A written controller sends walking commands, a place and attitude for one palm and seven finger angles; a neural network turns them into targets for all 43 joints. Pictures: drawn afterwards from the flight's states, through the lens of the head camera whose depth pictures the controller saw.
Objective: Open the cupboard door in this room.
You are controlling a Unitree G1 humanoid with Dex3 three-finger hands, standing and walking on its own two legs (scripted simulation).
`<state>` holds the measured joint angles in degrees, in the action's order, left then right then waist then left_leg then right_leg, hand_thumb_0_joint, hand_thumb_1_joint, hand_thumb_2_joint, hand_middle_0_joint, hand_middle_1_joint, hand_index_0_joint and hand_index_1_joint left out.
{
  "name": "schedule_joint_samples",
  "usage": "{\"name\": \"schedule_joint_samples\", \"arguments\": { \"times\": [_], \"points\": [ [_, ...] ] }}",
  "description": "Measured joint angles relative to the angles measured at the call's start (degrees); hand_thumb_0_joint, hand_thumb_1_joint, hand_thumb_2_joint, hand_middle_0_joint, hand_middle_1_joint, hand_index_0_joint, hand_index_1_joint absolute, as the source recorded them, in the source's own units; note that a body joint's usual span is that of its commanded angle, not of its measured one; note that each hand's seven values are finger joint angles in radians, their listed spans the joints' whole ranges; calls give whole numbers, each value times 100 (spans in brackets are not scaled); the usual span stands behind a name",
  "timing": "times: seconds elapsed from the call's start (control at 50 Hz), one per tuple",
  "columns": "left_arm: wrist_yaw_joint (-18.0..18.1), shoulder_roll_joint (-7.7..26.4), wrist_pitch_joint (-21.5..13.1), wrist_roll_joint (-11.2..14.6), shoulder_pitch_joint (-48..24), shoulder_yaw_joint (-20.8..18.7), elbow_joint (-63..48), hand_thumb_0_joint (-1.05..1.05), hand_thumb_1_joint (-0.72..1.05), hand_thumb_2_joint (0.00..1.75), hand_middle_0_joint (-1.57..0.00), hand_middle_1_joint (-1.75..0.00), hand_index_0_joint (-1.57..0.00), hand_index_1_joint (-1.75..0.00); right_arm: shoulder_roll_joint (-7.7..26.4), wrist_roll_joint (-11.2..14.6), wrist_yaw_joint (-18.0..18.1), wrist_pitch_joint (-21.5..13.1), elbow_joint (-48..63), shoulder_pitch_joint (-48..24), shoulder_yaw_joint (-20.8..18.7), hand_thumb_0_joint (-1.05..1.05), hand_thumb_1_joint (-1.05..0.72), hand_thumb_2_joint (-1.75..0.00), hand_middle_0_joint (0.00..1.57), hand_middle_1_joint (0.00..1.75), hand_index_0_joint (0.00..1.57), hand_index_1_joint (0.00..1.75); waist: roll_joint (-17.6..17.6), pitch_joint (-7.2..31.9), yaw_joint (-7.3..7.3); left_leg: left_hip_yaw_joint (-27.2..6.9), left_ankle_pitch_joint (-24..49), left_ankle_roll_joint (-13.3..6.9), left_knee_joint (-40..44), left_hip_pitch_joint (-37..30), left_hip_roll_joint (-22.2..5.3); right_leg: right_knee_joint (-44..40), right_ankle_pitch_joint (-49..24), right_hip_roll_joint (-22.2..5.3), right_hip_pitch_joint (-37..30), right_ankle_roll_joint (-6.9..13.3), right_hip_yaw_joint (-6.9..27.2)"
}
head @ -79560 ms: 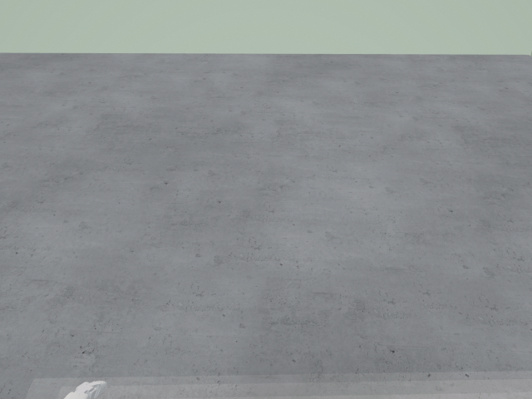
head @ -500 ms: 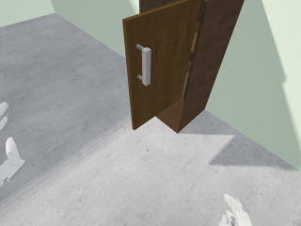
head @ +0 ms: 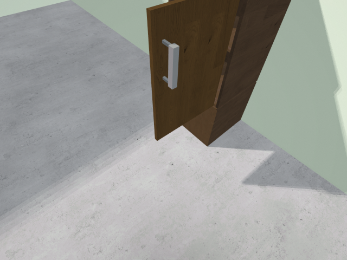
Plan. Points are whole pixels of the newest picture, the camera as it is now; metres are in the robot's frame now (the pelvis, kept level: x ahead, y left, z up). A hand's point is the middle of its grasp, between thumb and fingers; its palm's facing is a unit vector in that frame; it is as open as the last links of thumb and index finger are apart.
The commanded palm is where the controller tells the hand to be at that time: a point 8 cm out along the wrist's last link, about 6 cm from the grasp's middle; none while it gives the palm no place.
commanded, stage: let the arm hang, fingers relaxed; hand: left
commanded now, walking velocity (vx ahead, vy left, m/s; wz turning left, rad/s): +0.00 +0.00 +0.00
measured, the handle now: (169, 64) +0.67 +0.06 +0.07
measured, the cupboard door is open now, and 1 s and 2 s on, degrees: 88 88 88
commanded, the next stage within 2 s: look to check the result in 0.66 s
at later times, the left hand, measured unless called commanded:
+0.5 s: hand out of the picture +0.09 +0.24 -0.14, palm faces +0.00 -0.94 -0.34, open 7.4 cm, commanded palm none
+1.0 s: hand out of the picture +0.10 +0.23 -0.14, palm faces -0.04 -0.93 -0.36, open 7.4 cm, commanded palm none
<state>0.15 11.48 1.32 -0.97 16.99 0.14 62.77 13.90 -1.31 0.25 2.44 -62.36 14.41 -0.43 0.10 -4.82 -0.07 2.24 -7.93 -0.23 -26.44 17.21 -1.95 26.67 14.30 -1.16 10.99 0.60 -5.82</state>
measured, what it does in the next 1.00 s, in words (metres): stands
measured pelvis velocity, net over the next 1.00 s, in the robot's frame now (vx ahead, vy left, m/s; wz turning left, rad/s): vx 0.04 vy -0.01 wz -0.01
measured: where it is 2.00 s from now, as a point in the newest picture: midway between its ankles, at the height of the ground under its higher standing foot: outside the picture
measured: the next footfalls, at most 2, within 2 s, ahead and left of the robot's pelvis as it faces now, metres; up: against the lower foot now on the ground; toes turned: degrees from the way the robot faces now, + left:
none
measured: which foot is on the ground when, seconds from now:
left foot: down 0.00-1.00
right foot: down 0.00-1.00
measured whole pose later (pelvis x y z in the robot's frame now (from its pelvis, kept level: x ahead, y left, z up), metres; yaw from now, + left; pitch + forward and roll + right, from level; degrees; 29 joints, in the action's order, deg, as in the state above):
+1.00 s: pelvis +0.04 -0.01 +0.01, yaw -1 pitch -1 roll +0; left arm 0.4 18.4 -1.0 -0.8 6.3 -0.8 65.7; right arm 19.3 -1.0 0.1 0.7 -65.3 5.6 -0.5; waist -1.8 -4.5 -0.5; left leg 3.0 -6.6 1.1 -17.5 9.4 -2.3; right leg 17.8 12.8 -0.3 3.6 1.2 -5.2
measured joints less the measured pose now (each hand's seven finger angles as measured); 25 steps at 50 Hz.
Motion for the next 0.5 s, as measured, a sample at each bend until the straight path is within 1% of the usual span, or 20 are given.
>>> {"name": "schedule_joint_samples", "arguments": {
  "times": [0.1,0.22,0.32,0.5],
  "points": [
    [38,186,-40,12,71,-100,383,1,93,90,-21,-30,-20,-30,-104,22,32,-7,-230,29,-48,1,-91,-90,20,30,20,30,-117,-41,26,-17,59,14,132,-107,-12,-168,-73,24,-126,13,-19],
    [68,373,-68,10,-143,-174,479,1,91,90,-21,-30,-20,-30,-96,18,30,-41,-294,-136,-88,1,-91,-90,20,30,20,30,-255,13,13,2,73,9,201,-202,4,-205,-74,11,-201,12,-3],
    [67,464,-119,4,-499,-197,369,1,91,90,-20,-30,-20,-30,-3,7,7,-77,-288,-360,-103,0,-91,-90,20,30,20,30,-296,87,-6,16,91,2,283,-291,37,-221,-59,-21,-258,-1,7],
    [33,521,-234,-7,-1105,-166,147,0,91,90,-20,-30,-20,-30,271,1,-27,-167,-260,-744,-93,0,-91,-90,20,30,20,30,-256,186,-56,28,174,16,555,-491,75,-401,-92,-46,-414,-16,12]
  ]
}}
